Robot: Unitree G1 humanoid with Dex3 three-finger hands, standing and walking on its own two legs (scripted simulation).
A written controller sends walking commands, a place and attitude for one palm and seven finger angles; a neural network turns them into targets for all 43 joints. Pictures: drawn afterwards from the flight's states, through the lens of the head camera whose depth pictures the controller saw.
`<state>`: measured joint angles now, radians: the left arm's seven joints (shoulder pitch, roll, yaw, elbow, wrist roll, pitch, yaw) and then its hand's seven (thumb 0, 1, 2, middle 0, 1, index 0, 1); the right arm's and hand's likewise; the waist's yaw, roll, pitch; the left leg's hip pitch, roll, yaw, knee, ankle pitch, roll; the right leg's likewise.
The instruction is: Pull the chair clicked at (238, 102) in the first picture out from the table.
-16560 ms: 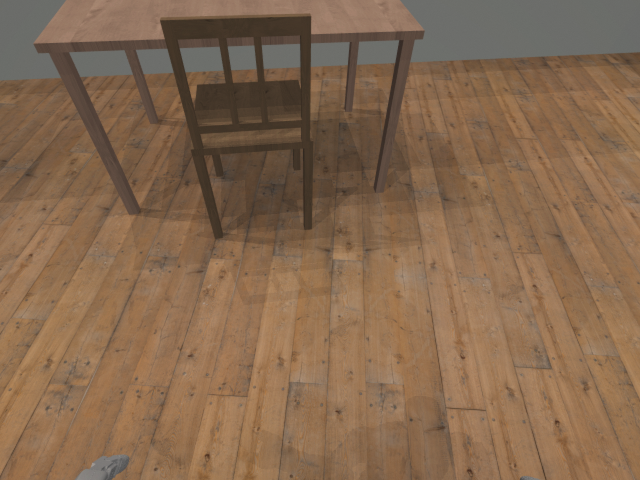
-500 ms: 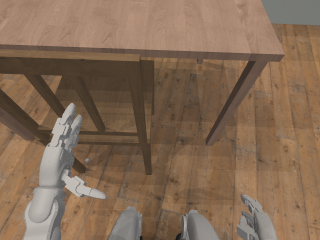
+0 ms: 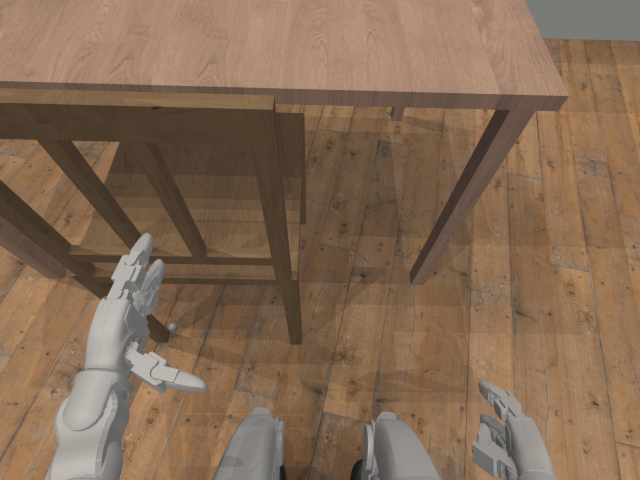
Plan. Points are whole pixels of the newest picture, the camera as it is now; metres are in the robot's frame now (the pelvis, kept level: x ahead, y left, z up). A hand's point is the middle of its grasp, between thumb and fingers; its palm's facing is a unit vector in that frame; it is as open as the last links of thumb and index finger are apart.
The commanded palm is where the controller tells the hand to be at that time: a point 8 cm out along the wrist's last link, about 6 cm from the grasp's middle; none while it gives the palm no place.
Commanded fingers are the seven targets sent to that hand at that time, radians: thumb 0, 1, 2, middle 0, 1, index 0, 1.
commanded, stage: aim the fingers beside a spindle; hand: left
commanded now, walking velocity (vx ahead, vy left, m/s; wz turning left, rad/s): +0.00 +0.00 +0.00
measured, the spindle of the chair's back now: (105, 204) +0.46 +0.31 +0.02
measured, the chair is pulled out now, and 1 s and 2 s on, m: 0.00 0.00 0.00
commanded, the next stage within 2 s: push the fingers through the gap in 0.48 s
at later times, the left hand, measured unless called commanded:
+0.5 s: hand (157, 312) +0.29 +0.18 +0.06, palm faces +0.01 -1.00 -0.08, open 16.9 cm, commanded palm +0.27 +0.25 +0.03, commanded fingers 0.00 -0.50 0.30 -0.06 -0.08 -0.06 -0.08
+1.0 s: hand (168, 292) +0.34 +0.20 +0.01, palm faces +0.00 -1.00 -0.04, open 16.9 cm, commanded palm +0.32 +0.25 +0.03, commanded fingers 0.00 -0.50 0.30 -0.06 -0.08 -0.06 -0.08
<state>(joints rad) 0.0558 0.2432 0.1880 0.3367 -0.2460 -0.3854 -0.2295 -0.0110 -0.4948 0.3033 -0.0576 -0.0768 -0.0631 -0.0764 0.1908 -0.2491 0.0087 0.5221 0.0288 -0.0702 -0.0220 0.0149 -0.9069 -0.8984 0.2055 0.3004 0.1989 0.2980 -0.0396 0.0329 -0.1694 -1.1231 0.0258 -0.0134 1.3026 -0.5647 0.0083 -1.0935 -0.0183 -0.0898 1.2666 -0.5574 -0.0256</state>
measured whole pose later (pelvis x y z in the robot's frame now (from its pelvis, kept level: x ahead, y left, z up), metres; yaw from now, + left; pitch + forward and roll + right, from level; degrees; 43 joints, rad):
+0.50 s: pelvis +0.01 +0.00 +0.01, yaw +0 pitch +22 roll -2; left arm 0.19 0.24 0.16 0.07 -0.22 -0.50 -0.16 -0.01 -0.49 0.30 -0.06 -0.08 -0.07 -0.08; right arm 0.22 -0.23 -0.01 0.54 0.01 -0.09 -0.03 0.02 -0.91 -0.90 0.20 0.30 0.20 0.30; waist -0.03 0.02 -0.17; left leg -1.07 0.03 -0.01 1.25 -0.56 0.01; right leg -1.04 -0.01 -0.08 1.21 -0.55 -0.02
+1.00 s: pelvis +0.00 +0.01 +0.00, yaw +0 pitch +23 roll -3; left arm -0.08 0.28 0.22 0.39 -0.23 -0.36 -0.22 -0.01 -0.49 0.30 -0.06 -0.08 -0.06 -0.08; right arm 0.19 -0.24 0.01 0.54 0.02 -0.05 -0.02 0.01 -0.91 -0.90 0.21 0.30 0.20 0.30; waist -0.05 0.03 -0.16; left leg -1.14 0.03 -0.01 1.31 -0.57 0.02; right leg -1.11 -0.01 -0.09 1.26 -0.55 -0.02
